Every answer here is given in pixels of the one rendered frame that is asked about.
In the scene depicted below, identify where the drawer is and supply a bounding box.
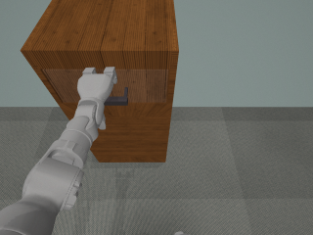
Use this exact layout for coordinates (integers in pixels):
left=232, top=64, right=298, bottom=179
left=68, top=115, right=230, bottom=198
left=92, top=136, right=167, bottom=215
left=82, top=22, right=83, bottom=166
left=43, top=69, right=169, bottom=103

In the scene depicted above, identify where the cabinet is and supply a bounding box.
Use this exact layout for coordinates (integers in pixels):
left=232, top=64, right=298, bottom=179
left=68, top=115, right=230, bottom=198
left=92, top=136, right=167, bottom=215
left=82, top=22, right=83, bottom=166
left=20, top=0, right=179, bottom=163

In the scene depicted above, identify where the robot left upper arm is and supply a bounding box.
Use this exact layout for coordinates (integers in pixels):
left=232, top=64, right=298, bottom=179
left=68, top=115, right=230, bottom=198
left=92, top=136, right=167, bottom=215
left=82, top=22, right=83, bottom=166
left=0, top=157, right=85, bottom=235

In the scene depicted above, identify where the handle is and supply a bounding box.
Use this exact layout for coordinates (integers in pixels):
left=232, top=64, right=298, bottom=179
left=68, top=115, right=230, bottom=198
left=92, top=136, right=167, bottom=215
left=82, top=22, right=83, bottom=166
left=104, top=87, right=128, bottom=106

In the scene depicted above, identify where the robot left forearm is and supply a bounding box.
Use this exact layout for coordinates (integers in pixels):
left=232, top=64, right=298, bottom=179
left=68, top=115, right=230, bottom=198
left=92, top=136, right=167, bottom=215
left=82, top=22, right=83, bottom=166
left=22, top=97, right=105, bottom=197

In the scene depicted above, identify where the robot left hand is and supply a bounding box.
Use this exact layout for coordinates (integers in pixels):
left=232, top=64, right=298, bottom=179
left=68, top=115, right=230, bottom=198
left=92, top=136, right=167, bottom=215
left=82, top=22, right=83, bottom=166
left=77, top=67, right=117, bottom=130

